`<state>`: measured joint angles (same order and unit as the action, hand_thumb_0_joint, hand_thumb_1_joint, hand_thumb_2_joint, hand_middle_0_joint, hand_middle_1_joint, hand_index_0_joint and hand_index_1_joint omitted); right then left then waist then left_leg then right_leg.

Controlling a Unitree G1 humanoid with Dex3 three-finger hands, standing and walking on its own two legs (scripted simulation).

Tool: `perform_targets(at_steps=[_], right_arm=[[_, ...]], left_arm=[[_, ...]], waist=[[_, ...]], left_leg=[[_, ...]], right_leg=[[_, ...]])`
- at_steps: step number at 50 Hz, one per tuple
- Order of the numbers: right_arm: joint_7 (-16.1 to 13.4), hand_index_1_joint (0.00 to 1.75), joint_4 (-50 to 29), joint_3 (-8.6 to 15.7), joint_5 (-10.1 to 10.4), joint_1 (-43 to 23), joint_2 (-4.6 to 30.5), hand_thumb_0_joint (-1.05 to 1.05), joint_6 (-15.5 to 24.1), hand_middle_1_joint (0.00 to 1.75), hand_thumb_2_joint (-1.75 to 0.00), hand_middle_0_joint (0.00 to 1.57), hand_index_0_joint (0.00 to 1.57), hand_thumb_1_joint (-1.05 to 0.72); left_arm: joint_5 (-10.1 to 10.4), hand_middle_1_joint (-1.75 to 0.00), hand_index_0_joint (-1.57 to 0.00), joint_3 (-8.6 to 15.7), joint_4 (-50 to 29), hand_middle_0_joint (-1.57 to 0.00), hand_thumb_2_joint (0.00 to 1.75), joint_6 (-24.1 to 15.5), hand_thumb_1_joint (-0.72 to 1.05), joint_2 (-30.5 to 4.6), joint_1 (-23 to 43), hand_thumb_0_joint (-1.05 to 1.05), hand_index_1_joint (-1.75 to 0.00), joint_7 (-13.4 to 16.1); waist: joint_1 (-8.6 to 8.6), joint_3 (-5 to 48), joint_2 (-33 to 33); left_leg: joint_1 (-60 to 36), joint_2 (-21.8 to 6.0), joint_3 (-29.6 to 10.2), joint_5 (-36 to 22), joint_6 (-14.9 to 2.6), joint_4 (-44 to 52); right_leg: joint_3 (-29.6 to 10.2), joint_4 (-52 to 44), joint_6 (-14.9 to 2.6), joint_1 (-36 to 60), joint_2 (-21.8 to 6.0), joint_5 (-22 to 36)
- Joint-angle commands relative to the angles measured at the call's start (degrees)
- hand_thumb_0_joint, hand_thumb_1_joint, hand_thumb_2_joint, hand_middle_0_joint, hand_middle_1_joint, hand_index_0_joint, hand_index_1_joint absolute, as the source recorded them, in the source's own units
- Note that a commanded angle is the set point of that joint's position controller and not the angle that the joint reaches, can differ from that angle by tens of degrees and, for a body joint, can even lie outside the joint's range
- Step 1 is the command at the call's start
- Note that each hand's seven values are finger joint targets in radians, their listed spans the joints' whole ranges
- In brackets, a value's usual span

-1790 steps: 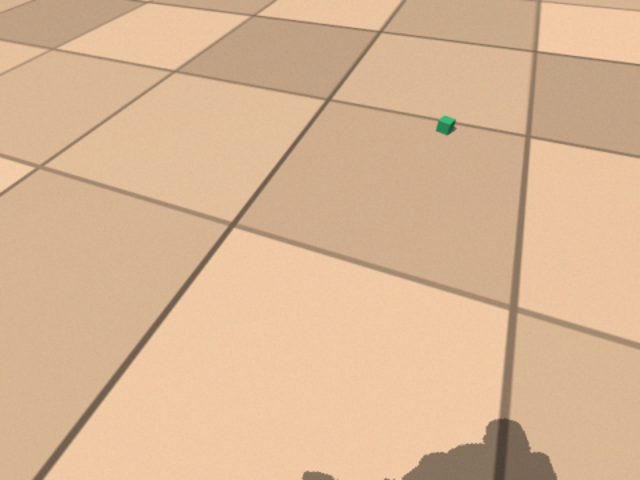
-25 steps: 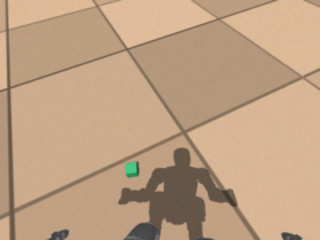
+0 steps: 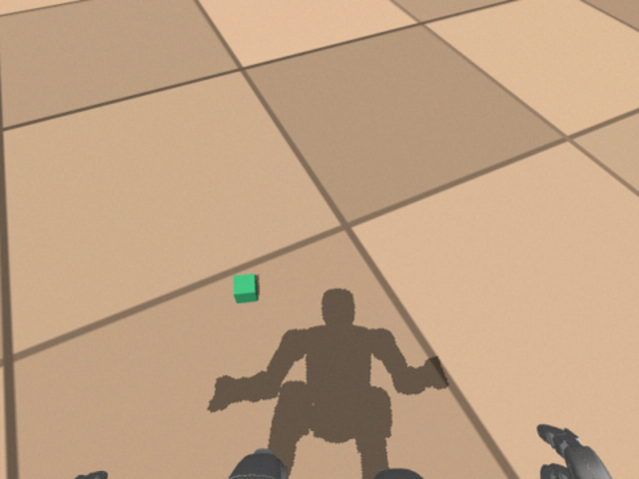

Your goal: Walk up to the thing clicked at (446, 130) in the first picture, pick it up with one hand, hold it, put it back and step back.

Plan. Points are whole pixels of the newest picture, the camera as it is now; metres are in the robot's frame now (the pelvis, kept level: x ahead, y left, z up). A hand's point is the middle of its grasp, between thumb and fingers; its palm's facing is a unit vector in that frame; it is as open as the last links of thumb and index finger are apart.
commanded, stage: step back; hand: left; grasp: from above
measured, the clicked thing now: (245, 288) +0.72 +0.28 -0.72
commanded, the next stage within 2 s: stand in 1.92 s
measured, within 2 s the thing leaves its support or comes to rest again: neither
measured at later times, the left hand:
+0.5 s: hand out of the picture -0.07 +0.26 -0.14, palm faces +0.10 -0.91 -0.41, open 7.4 cm
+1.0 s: hand out of the picture -0.30 +0.24 -0.13, palm faces +0.11 -0.89 -0.45, open 7.4 cm
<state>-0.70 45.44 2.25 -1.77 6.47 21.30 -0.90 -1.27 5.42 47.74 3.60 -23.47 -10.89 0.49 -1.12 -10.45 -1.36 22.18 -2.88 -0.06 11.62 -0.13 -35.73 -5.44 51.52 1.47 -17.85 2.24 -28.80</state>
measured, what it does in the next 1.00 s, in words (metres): walks backwards: right foot, then left foot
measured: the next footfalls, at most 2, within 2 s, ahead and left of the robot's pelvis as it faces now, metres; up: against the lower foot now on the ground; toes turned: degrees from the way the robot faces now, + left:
right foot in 0.04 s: -0.01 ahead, -0.14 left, +0.00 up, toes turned +3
left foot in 0.42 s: -0.13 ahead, +0.09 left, +0.00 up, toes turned +4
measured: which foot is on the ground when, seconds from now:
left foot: down 0.00-0.08, up 0.10-0.40, down 0.42-0.76, up 0.78-1.00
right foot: up 0.00-0.02, down 0.04-0.42, up 0.44-0.72, down 0.74-1.00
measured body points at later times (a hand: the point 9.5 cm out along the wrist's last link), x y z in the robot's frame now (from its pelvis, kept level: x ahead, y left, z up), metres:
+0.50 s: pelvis -0.18 -0.02 +0.00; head -0.12 -0.01 +0.44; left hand -0.07 +0.31 -0.11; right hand -0.07 -0.33 -0.12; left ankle -0.17 +0.09 -0.72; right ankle -0.09 -0.14 -0.69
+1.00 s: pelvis -0.33 -0.05 +0.00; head -0.31 -0.07 +0.45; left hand -0.30 +0.28 -0.10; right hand -0.22 -0.37 -0.13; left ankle -0.33 +0.09 -0.70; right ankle -0.29 -0.17 -0.72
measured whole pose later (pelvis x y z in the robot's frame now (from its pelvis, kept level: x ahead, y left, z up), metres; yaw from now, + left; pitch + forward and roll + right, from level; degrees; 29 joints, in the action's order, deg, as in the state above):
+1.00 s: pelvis -0.33 -0.05 +0.00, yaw +6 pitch -3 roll +1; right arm 0.9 53.8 3.6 -1.7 13.3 23.7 -3.0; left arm -3.4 4.5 52.6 0.0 -21.8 -13.1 0.3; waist -2.1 -4.9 1.7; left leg 19.8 1.8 -4.5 28.6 0.9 -48.0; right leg 1.3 38.6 -1.1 -17.6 -2.4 -19.0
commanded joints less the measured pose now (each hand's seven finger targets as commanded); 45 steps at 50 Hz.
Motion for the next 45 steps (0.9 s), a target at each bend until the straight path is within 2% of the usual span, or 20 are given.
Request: perform_targets(at_steps=[1,2,3,4,5,8,14,19,20,21,22,23,26,33,35,37,38,39,41,45], right_arm=[[-0.61,0.3,-3.49,4.91,0.58,-0.44,16.72,0.0,-0.9,0.3,-0.9,0.2,0.2,-0.9],[-0.52,0.3,-3.59,4.23,1.01,0.03,14.87,0.0,-1.22,0.3,-0.9,0.2,0.2,-0.9],[-0.45,0.3,-4.64,3.5,1.61,0.19,11.29,0.0,-1.11,0.3,-0.9,0.2,0.2,-0.9],[-1.59,0.3,-4.94,3.99,1.48,-2.97,11.77,0.0,-1.31,0.3,-0.9,0.2,0.2,-0.9],[-1.68,0.3,-4.26,4.64,1.52,-2.67,13.61,0.0,-1.45,0.3,-0.9,0.2,0.2,-0.9],[-1.47,0.3,-0.29,3.7,2.27,4.72,12.14,0.0,-0.94,0.3,-0.9,0.2,0.2,-0.9],[-1.31,0.3,-1.47,3.02,1.02,2.12,11.08,0.0,-0.3,0.3,-0.9,0.2,0.2,-0.9],[-0.76,0.3,2.15,3.89,0.57,11.45,11.09,0.0,-0.19,0.3,-0.9,0.2,0.2,-0.9],[-0.7,0.3,2.42,4.52,0.24,10.86,12.8,0.0,-0.16,0.3,-0.9,0.2,0.2,-0.9],[-0.52,0.3,1.36,5.47,-0.72,9.6,16.81,0.0,-0.17,0.3,-0.9,0.2,0.2,-0.9],[0.19,0.3,-0.01,6.05,-0.02,5.95,21.99,0.0,-0.53,0.3,-0.9,0.2,0.2,-0.9],[0.02,0.3,-0.47,6.2,-0.72,4.27,21.27,0.0,-0.1,0.3,-0.9,0.2,0.2,-0.9],[-0.94,0.3,-1.13,3.98,-0.57,-0.94,15.58,0.0,0.01,0.3,-0.9,0.2,0.2,-0.9],[-0.23,0.3,-1.39,4.42,-0.5,2.13,15.2,0.0,-1.37,0.3,-0.9,0.2,0.2,-0.9],[0.19,0.3,-1.42,4.57,0.22,0.07,16.2,0.0,-2.19,0.3,-0.9,0.2,0.2,-0.9],[0.48,0.3,-1.67,2.93,0.57,1.06,10.9,0.0,-2.34,0.3,-0.9,0.2,0.2,-0.9],[-0.29,0.3,-2.63,3.03,0.69,-2.37,10.09,0.0,-2.37,0.3,-0.9,0.2,0.2,-0.9],[-0.42,0.3,-2.48,4.36,0.63,-3.36,13.45,0.0,-2.66,0.3,-0.9,0.2,0.2,-0.9],[-0.15,0.3,0.96,4.21,1.36,1.69,13.12,0.0,-2.01,0.3,-0.9,0.2,0.2,-0.9],[0.62,0.3,1.94,3.78,0.33,2.64,12.56,0.0,-0.85,0.3,-0.9,0.2,0.2,-0.9]], left_arm=[[-0.09,-0.3,-0.2,2.67,-0.49,-0.2,0.9,-2.33,0.9,-7.78,-8.69,0.0,-0.3,-0.01],[-0.85,-0.3,-0.2,3.1,-0.43,-0.2,0.9,-2.65,0.9,-9.63,-9.23,0.0,-0.3,0.06],[-1.65,-0.3,-0.2,4.56,-1.53,-0.2,0.9,-3.01,0.9,-15.05,-8.11,0.0,-0.3,-0.07],[-1.45,-0.3,-0.2,5.53,-4.12,-0.2,0.9,-2.68,0.9,-21.38,-3.17,0.0,-0.3,0.0],[-1.14,-0.3,-0.2,4.99,-5.54,-0.2,0.9,-3.07,0.9,-19.31,0.0,0.0,-0.3,0.32],[-1.24,-0.3,-0.2,3.42,-6.77,-0.2,0.9,-3.13,0.9,-12.39,8.5,0.0,-0.3,1.02],[-1.29,-0.3,-0.2,2.99,-6.18,-0.2,0.9,-2.63,0.9,-11.56,-0.87,0.0,-0.3,2.01],[0.24,-0.3,-0.2,2.3,-7.68,-0.2,0.9,-1.49,0.9,-12.89,3.62,0.0,-0.3,1.69],[0.28,-0.3,-0.2,1.39,-7.81,-0.2,0.9,-1.28,0.9,-11.39,3.02,0.0,-0.3,1.52],[0.5,-0.3,-0.2,0.87,-8.24,-0.2,0.9,-1.3,0.9,-9.26,2.16,0.0,-0.3,1.35],[0.93,-0.3,-0.2,1.84,-8.81,-0.2,0.9,-1.35,0.9,-10.36,6.92,0.0,-0.3,2.0],[0.04,-0.3,-0.2,2.27,-8.35,-0.2,0.9,-1.19,0.9,-10.54,8.45,0.0,-0.3,2.39],[1.31,-0.3,-0.2,2.11,-4.23,-0.2,0.9,-1.05,0.9,-9.82,2.23,0.0,-0.3,1.99],[0.15,-0.3,-0.2,1.24,-2.22,-0.2,0.9,-2.91,0.9,-8.39,0.08,0.0,-0.3,1.0],[-0.09,-0.3,-0.2,1.08,0.91,-0.2,0.9,-3.74,0.9,-7.75,-5.43,0.0,-0.3,0.91],[-1.68,-0.3,-0.2,2.82,1.54,-0.2,0.9,-4.89,0.9,-13.24,-5.64,0.0,-0.3,1.11],[-1.61,-0.3,-0.2,4.37,-0.03,-0.2,0.9,-4.61,0.9,-20.0,-1.99,0.0,-0.3,1.17],[-1.52,-0.3,-0.2,4.43,-1.45,-0.2,0.9,-5.02,0.9,-21.13,1.64,0.0,-0.3,1.53],[-1.01,-0.3,-0.2,2.67,-2.05,-0.2,0.9,-5.27,0.9,-14.76,7.41,0.0,-0.3,1.86],[-1.77,-0.3,-0.2,3.06,-0.61,-0.2,0.9,-5.58,0.9,-14.08,2.69,0.0,-0.3,1.25]], waist=[[-1.09,16.05,13.68],[-1.06,15.0,9.67],[-0.88,12.88,-5.42],[-3.91,9.97,-16.85],[-1.82,6.31,-11.54],[3.43,5.92,-6.04],[-3.2,11.38,-8.83],[1.56,16.75,-9.29],[1.63,15.86,-4.46],[1.11,15.15,6.25],[3.58,13.64,15.54],[3.78,11.55,12.72],[-0.92,9.93,7.17],[2.23,13.79,13.07],[-0.63,15.97,12.81],[-0.45,13.0,-1.81],[-3.01,10.81,-12.01],[-2.18,6.37,-9.71],[2.43,5.35,-0.2],[-0.83,7.29,-6.59]], left_leg=[[-7.06,-9.15,-10.27,-11.78,-8.99,3.86],[-0.5,-6.15,-10.24,-3.38,-6.12,0.87],[11.63,4.39,-6.92,11.55,-1.56,-10.37],[8.04,8.85,-6.48,24.26,0.35,-25.77],[6.18,7.09,-12.12,22.88,0.86,-33.13],[5.72,10.34,-10.04,14.26,0.69,-35.64],[8.0,6.81,-5.36,19.92,1.76,-17.88],[-8.22,4.96,0.91,5.77,-0.84,9.48],[-11.99,1.65,-5.25,0.38,-2.61,11.39],[-15.46,-9.68,-20.22,-6.68,-7.34,12.89],[-6.83,-18.91,-29.05,-14.14,-16.43,16.02],[-2.04,-20.58,-30.36,-16.62,-18.85,16.32],[-4.64,-12.74,-14.96,-23.54,-13.98,10.71],[-14.03,-10.14,-12.4,-13.66,-12.55,6.9],[-11.17,-9.15,-10.59,-6.32,-10.2,4.28],[9.39,0.67,-7.21,12.3,-3.69,-7.97],[7.96,5.99,-8.01,22.32,-0.69,-18.24],[5.2,3.84,-14.21,21.6,0.52,-27.99],[7.14,7.47,-12.84,14.63,0.46,-32.1],[6.86,4.93,-6.98,14.04,1.87,-22.01]], right_leg=[[6.45,-24.71,-2.47,9.43,-0.27,12.88],[1.91,-26.94,-3.39,12.53,-2.24,13.49],[-17.13,-29.81,-7.82,13.62,-14.24,13.3],[-30.06,-36.0,-18.38,-3.74,-26.6,12.12],[-29.04,-36.33,-18.95,-9.12,-26.98,13.83],[-7.64,-27.56,-11.63,-4.75,-14.72,26.7],[-8.79,-22.64,-13.96,14.92,-17.41,39.52],[-6.27,-16.53,-10.32,10.71,-16.23,37.69],[-4.75,-14.52,-6.98,3.75,-13.28,30.02],[0.2,-6.06,-3.76,-6.65,-6.8,16.18],[4.73,6.03,-1.76,-7.09,0.97,-7.47],[-2.33,15.64,-1.99,-6.36,1.39,-9.55],[-4.23,23.31,-2.56,-8.6,3.01,-2.76],[5.14,-10.77,-0.72,-1.32,-0.43,1.34],[7.73,-27.06,-2.41,7.23,0.09,10.41],[-12.17,-31.85,-5.97,16.14,-9.15,4.37],[-27.38,-36.42,-15.49,0.41,-24.99,1.46],[-31.62,-37.99,-18.97,-8.75,-28.38,0.69],[-13.66,-29.84,-13.79,-3.85,-18.63,14.25],[-9.47,-30.27,-11.29,2.6,-14.56,-3.08]])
